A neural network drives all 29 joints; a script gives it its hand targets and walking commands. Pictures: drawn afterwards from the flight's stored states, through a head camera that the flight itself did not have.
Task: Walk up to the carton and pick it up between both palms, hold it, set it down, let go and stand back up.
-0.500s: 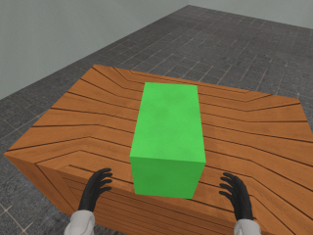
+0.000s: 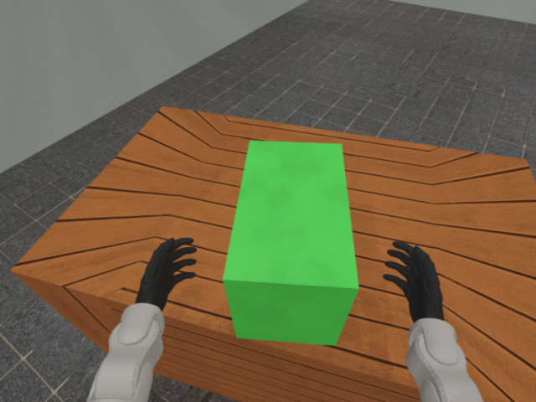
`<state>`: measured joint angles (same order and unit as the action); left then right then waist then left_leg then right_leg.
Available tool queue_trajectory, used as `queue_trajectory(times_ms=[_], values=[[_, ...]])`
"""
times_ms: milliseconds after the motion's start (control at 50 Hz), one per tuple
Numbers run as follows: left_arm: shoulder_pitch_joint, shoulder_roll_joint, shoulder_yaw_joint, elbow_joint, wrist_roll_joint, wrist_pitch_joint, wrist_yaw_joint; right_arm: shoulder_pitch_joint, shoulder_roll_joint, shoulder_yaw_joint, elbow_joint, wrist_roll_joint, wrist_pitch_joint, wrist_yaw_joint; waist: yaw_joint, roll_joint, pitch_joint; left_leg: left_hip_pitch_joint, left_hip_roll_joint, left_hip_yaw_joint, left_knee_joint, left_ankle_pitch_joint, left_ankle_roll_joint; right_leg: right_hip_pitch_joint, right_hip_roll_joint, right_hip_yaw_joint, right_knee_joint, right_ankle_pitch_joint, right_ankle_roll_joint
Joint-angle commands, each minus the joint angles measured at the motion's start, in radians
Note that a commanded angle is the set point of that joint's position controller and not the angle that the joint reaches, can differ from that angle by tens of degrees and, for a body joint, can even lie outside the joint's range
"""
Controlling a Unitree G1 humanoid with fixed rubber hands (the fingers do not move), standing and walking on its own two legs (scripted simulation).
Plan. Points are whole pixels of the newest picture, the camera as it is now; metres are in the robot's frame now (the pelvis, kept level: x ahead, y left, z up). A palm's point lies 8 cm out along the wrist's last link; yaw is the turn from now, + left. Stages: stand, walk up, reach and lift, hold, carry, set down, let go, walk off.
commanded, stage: reach and lift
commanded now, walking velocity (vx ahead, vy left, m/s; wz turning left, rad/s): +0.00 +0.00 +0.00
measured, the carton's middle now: (290, 238) +0.41 +0.00 -0.03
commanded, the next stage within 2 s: none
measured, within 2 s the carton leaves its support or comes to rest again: neither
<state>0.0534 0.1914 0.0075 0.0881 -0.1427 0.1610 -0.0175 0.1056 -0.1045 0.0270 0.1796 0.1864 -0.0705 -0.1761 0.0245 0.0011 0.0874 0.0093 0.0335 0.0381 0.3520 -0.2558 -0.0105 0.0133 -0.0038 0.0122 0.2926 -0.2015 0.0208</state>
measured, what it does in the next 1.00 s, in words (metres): stands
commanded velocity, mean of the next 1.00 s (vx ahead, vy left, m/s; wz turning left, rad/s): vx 0.00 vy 0.00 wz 0.00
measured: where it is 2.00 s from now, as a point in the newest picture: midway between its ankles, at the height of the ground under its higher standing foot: outside the picture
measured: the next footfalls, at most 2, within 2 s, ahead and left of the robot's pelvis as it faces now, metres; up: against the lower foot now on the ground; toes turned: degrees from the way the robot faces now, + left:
none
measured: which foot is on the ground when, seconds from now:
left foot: down 0.00-1.00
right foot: down 0.00-1.00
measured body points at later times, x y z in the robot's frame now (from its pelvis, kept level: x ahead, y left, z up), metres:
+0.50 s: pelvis -0.02 -0.01 +0.00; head +0.00 +0.01 +0.45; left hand +0.34 +0.20 +0.09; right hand +0.32 -0.19 +0.08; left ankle -0.03 +0.12 -0.75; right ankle -0.02 -0.14 -0.75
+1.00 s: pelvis -0.01 -0.01 +0.00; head +0.01 +0.01 +0.45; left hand +0.42 +0.19 +0.14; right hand +0.40 -0.18 +0.13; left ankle -0.03 +0.12 -0.75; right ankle -0.02 -0.14 -0.75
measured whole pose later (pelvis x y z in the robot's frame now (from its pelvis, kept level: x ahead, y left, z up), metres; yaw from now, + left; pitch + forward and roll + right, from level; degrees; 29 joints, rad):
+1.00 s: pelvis -0.01 -0.01 +0.00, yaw +0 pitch +2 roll -1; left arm -0.74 0.29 0.14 0.53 -0.13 0.46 0.00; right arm -0.68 -0.18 0.01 0.56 0.33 0.27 -0.24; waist -0.03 -0.02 0.01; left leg -0.19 0.05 0.03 0.39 -0.23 -0.02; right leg -0.18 0.01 0.01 0.32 -0.17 0.01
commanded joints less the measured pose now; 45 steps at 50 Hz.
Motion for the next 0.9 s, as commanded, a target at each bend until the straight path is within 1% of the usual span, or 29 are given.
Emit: queue_trajectory(times_ms=[0,40,60,80,100,160,180,200,220,240,260,280,320,340,360,420,440,460,500,520,560,640,680,720,760,800,840,860,880], values=[[-0.229,0.072,0.059,-0.194,0.007,0.019,-0.006,-0.206,-0.084,-0.023,-0.179,0.014,0.003,-0.01,-0.012,0.025,-0.181,0.043,-0.036,0.004,-0.013,0.478,-0.057,0.004,0.034,-0.007,-0.021,0.356,-0.019],[-0.267,0.069,0.071,-0.197,0.01,0.045,-0.007,-0.245,-0.092,-0.023,-0.18,0.022,0.02,-0.015,-0.014,0.024,-0.193,0.039,-0.037,0.005,-0.014,0.475,-0.056,0.008,0.037,-0.01,-0.017,0.364,-0.017],[-0.264,0.068,0.069,-0.176,0.019,0.067,-0.01,-0.257,-0.095,-0.026,-0.166,0.013,0.04,-0.02,-0.037,-0.009,-0.187,0.013,-0.028,0.008,-0.022,0.439,-0.037,0.0,0.041,-0.007,-0.013,0.334,-0.018],[-0.329,0.088,0.091,-0.17,0.016,0.082,-0.011,-0.306,-0.088,-0.022,-0.175,0.017,0.057,-0.023,-0.025,-0.006,-0.194,-0.019,-0.029,0.013,-0.028,0.396,-0.024,0.0,0.032,0.001,-0.009,0.316,-0.017],[-0.309,0.076,0.092,-0.168,0.018,0.096,-0.009,-0.292,-0.083,-0.018,-0.162,0.022,0.073,-0.025,-0.03,-0.005,-0.186,-0.026,-0.028,0.013,-0.031,0.405,-0.023,0.004,0.032,0.003,-0.003,0.333,-0.016],[-0.377,0.094,0.104,-0.233,0.014,0.134,-0.004,-0.361,-0.11,-0.021,-0.204,0.045,0.094,-0.029,-0.027,0.023,-0.257,-0.003,-0.028,0.019,-0.013,0.462,-0.032,0.025,0.042,-0.005,0.01,0.369,-0.017],[-0.39,0.094,0.11,-0.23,0.018,0.15,-0.003,-0.38,-0.111,-0.016,-0.203,0.051,0.103,-0.03,-0.028,0.018,-0.273,0.004,-0.028,0.018,-0.009,0.471,-0.032,0.026,0.043,-0.007,0.013,0.386,-0.015],[-0.414,0.099,0.119,-0.258,0.019,0.162,-0.001,-0.391,-0.115,-0.021,-0.205,0.057,0.114,-0.032,-0.028,0.038,-0.29,0.01,-0.028,0.024,-0.008,0.483,-0.037,0.035,0.043,-0.009,0.016,0.399,-0.015],[-0.401,0.089,0.126,-0.235,0.025,0.178,-0.004,-0.382,-0.111,-0.008,-0.185,0.065,0.127,-0.035,-0.029,0.04,-0.26,0.005,-0.029,0.022,-0.005,0.5,-0.036,0.038,0.042,-0.006,0.016,0.425,-0.015],[-0.447,0.098,0.129,-0.255,0.027,0.188,-0.003,-0.428,-0.125,-0.016,-0.203,0.069,0.136,-0.037,-0.029,0.059,-0.283,0.008,-0.027,0.026,-0.013,0.483,-0.037,0.031,0.043,-0.005,0.015,0.403,-0.014],[-0.454,0.092,0.129,-0.228,0.024,0.205,-0.002,-0.442,-0.129,-0.023,-0.191,0.072,0.146,-0.035,-0.035,0.055,-0.277,0.007,-0.025,0.025,-0.014,0.475,-0.038,0.019,0.047,-0.014,0.014,0.383,-0.019],[-0.507,0.105,0.132,-0.226,0.02,0.215,-0.001,-0.489,-0.13,-0.021,-0.196,0.084,0.156,-0.034,-0.029,0.072,-0.294,-0.002,-0.025,0.025,-0.01,0.459,-0.038,0.008,0.045,-0.011,0.014,0.364,-0.02],[-0.547,0.109,0.141,-0.221,0.022,0.236,0.006,-0.533,-0.149,-0.033,-0.193,0.083,0.176,-0.032,-0.028,0.07,-0.298,-0.018,-0.023,0.027,-0.014,0.43,-0.038,-0.01,0.048,-0.017,0.012,0.321,-0.024],[-0.538,0.108,0.152,-0.197,0.03,0.248,0.005,-0.521,-0.134,-0.024,-0.158,0.085,0.191,-0.033,-0.024,0.061,-0.285,-0.027,-0.027,0.028,-0.018,0.42,-0.03,0.001,0.045,-0.013,0.01,0.322,-0.021],[-0.611,0.128,0.156,-0.199,0.019,0.254,0.004,-0.588,-0.153,-0.046,-0.197,0.08,0.195,-0.036,-0.033,0.05,-0.329,-0.034,-0.027,0.033,-0.02,0.392,-0.027,-0.003,0.043,-0.016,0.012,0.316,-0.015],[-0.656,0.12,0.156,-0.106,0.012,0.27,0.001,-0.632,-0.131,-0.036,-0.127,0.078,0.23,-0.038,-0.036,0.023,-0.309,-0.068,-0.029,0.031,-0.026,0.335,-0.011,-0.002,0.039,-0.011,0.016,0.311,-0.009],[-0.702,0.134,0.156,-0.107,0.007,0.269,0.0,-0.67,-0.142,-0.046,-0.127,0.077,0.238,-0.039,-0.044,0.02,-0.337,-0.068,-0.028,0.032,-0.029,0.311,-0.01,-0.006,0.038,-0.011,0.019,0.305,-0.003],[-0.725,0.143,0.165,-0.078,0.002,0.268,-0.002,-0.697,-0.134,-0.046,-0.114,0.073,0.244,-0.04,-0.038,0.006,-0.338,-0.09,-0.031,0.033,-0.033,0.278,-0.002,-0.002,0.036,-0.009,0.021,0.288,-0.003],[-0.787,0.155,0.161,-0.034,-0.002,0.257,0.001,-0.751,-0.139,-0.061,-0.097,0.065,0.252,-0.044,-0.044,0.003,-0.386,-0.105,-0.03,0.033,-0.035,0.247,0.005,-0.009,0.034,-0.006,0.026,0.279,0.002],[-0.838,0.166,0.162,-0.031,-0.008,0.253,0.003,-0.795,-0.145,-0.069,-0.088,0.068,0.255,-0.047,-0.044,0.023,-0.412,-0.101,-0.031,0.031,-0.03,0.245,0.002,-0.02,0.031,-0.007,0.028,0.282,0.001],[-0.877,0.186,0.165,-0.009,-0.011,0.244,0.008,-0.832,-0.149,-0.062,-0.062,0.082,0.261,-0.045,-0.042,0.038,-0.461,-0.087,-0.029,0.028,-0.011,0.294,-0.003,-0.012,0.036,-0.01,0.037,0.316,-0.001],[-0.931,0.189,0.16,0.073,-0.004,0.254,0.002,-0.906,-0.163,-0.066,0.01,0.087,0.272,-0.048,-0.055,0.019,-0.488,-0.075,-0.03,0.022,0.002,0.348,-0.01,0.003,0.047,-0.017,0.041,0.374,0.003],[-0.98,0.213,0.179,0.075,0.003,0.257,0.002,-0.966,-0.176,-0.06,0.005,0.1,0.272,-0.052,-0.043,0.015,-0.531,-0.073,-0.035,0.027,0.006,0.376,-0.009,0.022,0.049,-0.017,0.048,0.418,0.011],[-1.006,0.215,0.176,0.097,0.015,0.27,0.008,-0.99,-0.179,-0.059,0.034,0.119,0.277,-0.054,-0.042,0.044,-0.545,-0.06,-0.035,0.023,0.014,0.403,-0.018,0.03,0.051,-0.017,0.054,0.446,0.007],[-1.052,0.223,0.175,0.154,0.003,0.269,0.009,-1.04,-0.176,-0.051,0.071,0.123,0.288,-0.056,-0.044,0.022,-0.527,-0.09,-0.039,0.026,0.012,0.362,-0.013,0.019,0.054,-0.019,0.048,0.413,0.01],[-1.104,0.235,0.175,0.192,0.005,0.275,0.009,-1.093,-0.189,-0.061,0.099,0.122,0.299,-0.06,-0.052,0.015,-0.511,-0.1,-0.039,0.027,0.01,0.362,-0.011,0.02,0.052,-0.02,0.052,0.431,0.015],[-1.148,0.238,0.17,0.2,0.0,0.267,0.013,-1.13,-0.185,-0.055,0.125,0.133,0.303,-0.061,-0.05,0.02,-0.55,-0.089,-0.041,0.026,0.019,0.378,-0.012,0.013,0.053,-0.019,0.057,0.45,0.016],[-1.132,0.23,0.163,0.237,0.007,0.27,0.013,-1.124,-0.185,-0.04,0.164,0.142,0.308,-0.058,-0.055,0.025,-0.532,-0.076,-0.041,0.023,0.021,0.39,-0.015,0.024,0.053,-0.02,0.055,0.462,0.011],[-1.164,0.235,0.164,0.248,0.011,0.27,0.012,-1.143,-0.187,-0.044,0.179,0.145,0.312,-0.06,-0.058,0.045,-0.534,-0.073,-0.042,0.023,0.024,0.394,-0.021,0.023,0.053,-0.019,0.052,0.461,0.011]])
